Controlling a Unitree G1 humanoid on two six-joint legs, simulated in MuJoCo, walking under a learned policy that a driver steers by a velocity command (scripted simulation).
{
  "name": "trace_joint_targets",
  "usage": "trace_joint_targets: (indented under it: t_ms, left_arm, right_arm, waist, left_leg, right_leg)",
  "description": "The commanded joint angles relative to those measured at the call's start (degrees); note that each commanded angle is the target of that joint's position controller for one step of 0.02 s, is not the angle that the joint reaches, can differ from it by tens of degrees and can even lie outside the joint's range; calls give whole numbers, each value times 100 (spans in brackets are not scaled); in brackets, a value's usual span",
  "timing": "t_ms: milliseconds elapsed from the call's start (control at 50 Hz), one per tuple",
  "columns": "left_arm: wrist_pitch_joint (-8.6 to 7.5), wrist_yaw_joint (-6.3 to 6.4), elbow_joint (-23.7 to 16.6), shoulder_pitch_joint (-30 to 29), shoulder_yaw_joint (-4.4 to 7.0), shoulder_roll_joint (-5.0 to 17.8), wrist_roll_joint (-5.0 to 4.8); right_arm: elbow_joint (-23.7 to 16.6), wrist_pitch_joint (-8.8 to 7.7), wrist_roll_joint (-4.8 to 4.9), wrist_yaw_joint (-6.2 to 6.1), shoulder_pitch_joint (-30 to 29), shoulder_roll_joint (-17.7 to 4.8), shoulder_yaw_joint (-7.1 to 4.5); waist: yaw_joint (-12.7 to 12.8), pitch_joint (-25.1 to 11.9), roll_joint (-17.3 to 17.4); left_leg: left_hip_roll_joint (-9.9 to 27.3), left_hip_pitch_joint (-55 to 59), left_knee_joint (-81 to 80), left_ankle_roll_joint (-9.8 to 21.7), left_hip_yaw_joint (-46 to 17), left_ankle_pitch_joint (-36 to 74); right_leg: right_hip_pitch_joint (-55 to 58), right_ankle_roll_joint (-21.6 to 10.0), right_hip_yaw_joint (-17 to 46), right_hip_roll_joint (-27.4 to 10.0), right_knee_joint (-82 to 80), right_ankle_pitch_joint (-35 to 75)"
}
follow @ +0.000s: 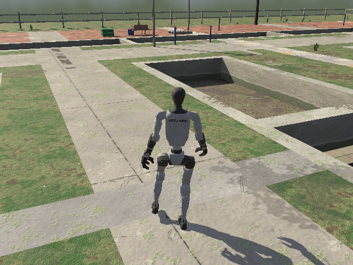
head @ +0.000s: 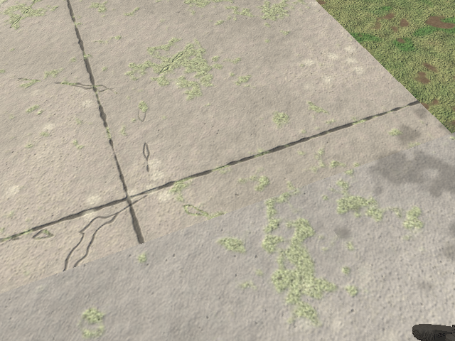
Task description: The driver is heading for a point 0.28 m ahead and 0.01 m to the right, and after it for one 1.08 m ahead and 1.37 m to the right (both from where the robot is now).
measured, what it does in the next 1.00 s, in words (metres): walks ahead, turning right: left foot, then right foot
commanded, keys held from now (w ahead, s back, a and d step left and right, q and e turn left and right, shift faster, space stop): w+e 1.00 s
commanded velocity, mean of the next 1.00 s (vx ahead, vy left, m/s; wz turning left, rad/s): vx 0.50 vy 0.00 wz -0.60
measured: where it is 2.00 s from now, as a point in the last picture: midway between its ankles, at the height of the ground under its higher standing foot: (406, 191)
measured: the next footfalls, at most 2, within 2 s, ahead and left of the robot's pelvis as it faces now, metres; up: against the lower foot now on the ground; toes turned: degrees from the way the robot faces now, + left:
left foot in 0.20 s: +0.32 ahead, +0.14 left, +0.00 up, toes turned -10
right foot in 0.72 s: +0.50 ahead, -0.20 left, +0.00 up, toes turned -29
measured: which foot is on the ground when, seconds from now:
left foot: up 0.00-0.18, down 0.20-0.74, up 0.76-1.00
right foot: down 0.00-0.22, up 0.24-0.70, down 0.72-1.00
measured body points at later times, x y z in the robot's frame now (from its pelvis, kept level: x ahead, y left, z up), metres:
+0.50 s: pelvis +0.28 +0.04 +0.00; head +0.31 +0.02 +0.45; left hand +0.52 +0.25 -0.10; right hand +0.25 -0.25 -0.13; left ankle +0.28 +0.15 -0.75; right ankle +0.33 -0.15 -0.67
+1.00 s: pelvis +0.51 -0.13 +0.00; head +0.53 -0.17 +0.45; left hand +0.74 +0.06 -0.10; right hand +0.53 -0.46 -0.09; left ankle +0.73 -0.04 -0.67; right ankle +0.47 -0.18 -0.75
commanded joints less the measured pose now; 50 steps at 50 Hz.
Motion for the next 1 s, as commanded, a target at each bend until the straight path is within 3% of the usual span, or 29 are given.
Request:
trace_joint_targets:
  t_ms: [20,80,140,180,200,220,240,260,280,300,320,340,400,460,540,600,640,680,700,720,740,760,780,800,820,840,880,940,1000]
  left_arm:
    - [-48,86,-397,-25,242,1025,-29]
    - [-12,80,-320,256,232,994,-56]
    - [49,127,-329,329,233,989,-50]
    - [83,141,-420,166,223,964,-23]
    - [68,114,-525,41,145,760,10]
    - [54,106,-688,67,33,489,135]
    - [-13,80,-826,1005,-47,237,-102]
    - [0,99,-633,853,58,903,-182]
    - [33,90,-736,185,131,1172,-133]
    - [59,99,-805,-104,133,1087,-75]
    - [64,83,-879,-275,150,998,-10]
    - [94,47,-906,-201,152,876,-43]
    - [191,14,-1051,-287,92,583,-75]
    - [201,-23,-1221,-581,54,527,-35]
    - [128,-172,-1374,-1209,-17,436,-32]
    - [127,-267,-1581,-1686,-40,434,-41]
    - [141,-319,-1705,-1804,-9,523,-39]
    - [174,-328,-1711,-1480,105,740,-7]
    - [190,-313,-1565,-841,227,933,-15]
    - [219,-241,-1273,185,427,1280,-31]
    - [268,-113,-1131,842,565,1823,-65]
    - [171,-151,-1372,496,537,2202,-57]
    - [86,-204,-1387,600,397,1685,-18]
    - [19,-204,-1315,425,310,1409,-3]
    - [-13,-202,-1348,46,238,1224,-11]
    - [-17,-181,-1415,-325,178,1051,21]
    - [-24,-129,-1516,-590,144,997,87]
    - [-51,-15,-1395,-402,181,1148,58]
    - [-12,62,-1265,-155,193,1186,12]
  right_arm:
    - [-437,-48,24,49,-511,-193,3]
    - [-625,-92,106,123,-872,-304,-3]
    - [-692,-183,119,193,-819,-528,-61]
    - [-546,-249,104,184,-155,-692,-144]
    - [-417,-280,16,155,570,-901,-230]
    - [-333,-253,-41,102,1591,-1267,-312]
    - [-115,-171,-63,159,1856,-1530,-380]
    - [-286,-132,57,167,1621,-865,-231]
    - [-354,-81,79,131,1345,-541,-144]
    - [-375,-37,20,126,1056,-505,-104]
    - [-327,-14,-11,124,902,-416,-76]
    - [-297,-25,-50,115,847,-386,-56]
    - [-175,-94,22,120,893,-490,-113]
    - [-91,-84,22,92,977,-708,-192]
    - [-22,9,56,50,1085,-852,-222]
    - [78,98,127,39,1357,-1006,-263]
    - [121,172,194,35,1419,-1126,-302]
    - [100,249,254,4,1366,-1309,-353]
    - [82,300,278,-14,1300,-1347,-360]
    - [56,316,261,-39,1309,-1202,-295]
    - [-93,278,-27,-28,1521,-649,-100]
    - [-469,76,-16,24,1694,-276,63]
    - [-555,-115,235,105,1014,-882,-55]
    - [-653,-196,337,141,754,-904,-46]
    - [-567,-213,214,101,776,-842,-29]
    - [-515,-180,65,64,813,-898,-73]
    - [-507,-43,9,80,965,-873,-101]
    - [-614,74,-52,59,687,-637,-33]
    - [-777,66,-36,91,38,-443,55]
  waist:
    - [29,-97,-549]
    - [188,-80,-675]
    - [93,-140,-788]
    - [-292,-369,-951]
    - [-652,-932,-842]
    - [-1005,-1851,-119]
    - [-479,-2433,2091]
    - [-636,-1857,1189]
    - [-787,-1089,565]
    - [-654,-655,119]
    - [-541,-343,109]
    - [-401,-273,288]
    - [-338,-167,353]
    - [-371,-151,200]
    - [-603,8,154]
    - [-761,174,155]
    - [-705,226,212]
    - [-409,-68,395]
    - [-10,-416,392]
    - [497,-933,231]
    - [509,-1420,-946]
    - [-15,-2239,-1812]
    - [428,-2135,-955]
    - [340,-1368,-840]
    - [47,-896,-293]
    - [-181,-680,-301]
    - [-420,-541,-436]
    - [-399,-366,-356]
    - [-145,-214,-497]
  left_leg:
    - [-418,643,-1227,-48,309,1157]
    - [-566,800,-1752,21,221,1322]
    - [-617,901,-2086,179,88,749]
    - [-698,1760,-2334,401,221,483]
    - [-349,2976,-2213,663,-9,563]
    - [696,4605,-2048,997,-1082,342]
    - [1873,6146,-2732,1903,-3920,-1011]
    - [1781,5790,-2961,1704,-3939,-2185]
    - [1516,5002,-3035,1423,-2883,-2006]
    - [1274,4199,-3155,1305,-2177,-1240]
    - [1069,3644,-3287,1286,-1677,-671]
    - [926,3291,-3430,1234,-1253,-364]
    - [895,3038,-3793,1370,-539,202]
    - [945,3222,-3914,1433,25,789]
    - [744,3345,-3896,1200,898,1090]
    - [880,3708,-3809,1103,1158,1136]
    - [1014,4043,-3558,1014,1291,1698]
    - [1021,4240,-2752,899,1512,3596]
    - [915,4140,-1843,802,1674,4336]
    - [689,3448,-520,597,1824,4090]
    - [319,1690,1447,321,1810,493]
    - [-849,-327,3144,81,681,-2860]
    - [-567,-998,3425,182,-96,-2472]
    - [-337,-1232,3127,307,0,-1982]
    - [-81,-868,2592,318,-11,-1538]
    - [71,-415,2102,271,-23,-1287]
    - [129,85,1714,161,4,-1023]
    - [2,110,911,-81,156,-438]
    - [-240,301,-438,-157,191,722]
  right_leg:
    - [-532,-703,847,-1075,-584,1257]
    - [-254,-608,1204,-1228,-341,882]
    - [346,-527,1725,-1456,198,860]
    - [386,-379,1821,-1337,762,1482]
    - [34,-197,1587,-1029,1698,1671]
    - [-868,49,1002,-577,3392,441]
    - [-2906,348,590,-23,5051,-2420]
    - [-3530,407,763,-532,5701,-2154]
    - [-3665,440,562,-717,5761,-1589]
    - [-3433,476,391,-925,5619,-1183]
    - [-3304,479,379,-1084,5320,-942]
    - [-3028,463,356,-1236,5141,-812]
    - [-3059,519,184,-1386,4679,-613]
    - [-3302,607,142,-1445,3977,62]
    - [-2986,554,-239,-1320,2669,1160]
    - [-2903,447,-503,-1207,2093,1089]
    - [-2826,292,-647,-1094,1857,642]
    - [-2139,52,-968,-720,1758,13]
    - [-1291,-118,-1126,-451,1541,-3]
    - [258,-347,-1065,-240,1242,348]
    - [1986,-759,763,-1437,1298,701]
    - [3239,-1939,4231,-2574,181,-752]
    - [3148,-1700,4128,-2561,-272,-1065]
    - [2520,-1467,3279,-2368,-246,-788]
    - [1583,-1239,2605,-2094,-229,-199]
    - [855,-1114,2127,-1881,-279,380]
    - [128,-1119,1796,-1686,-515,1024]
    - [-351,-1117,1301,-1484,-611,1606]
    - [-512,-843,996,-1182,-531,1238]
Velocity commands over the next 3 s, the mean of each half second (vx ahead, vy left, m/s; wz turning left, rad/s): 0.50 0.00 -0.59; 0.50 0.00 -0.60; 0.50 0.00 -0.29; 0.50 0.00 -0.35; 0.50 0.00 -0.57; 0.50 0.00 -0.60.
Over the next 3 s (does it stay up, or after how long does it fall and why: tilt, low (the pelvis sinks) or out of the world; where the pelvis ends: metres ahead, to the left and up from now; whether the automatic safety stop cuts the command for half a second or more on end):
stays up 1.12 -0.99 0.00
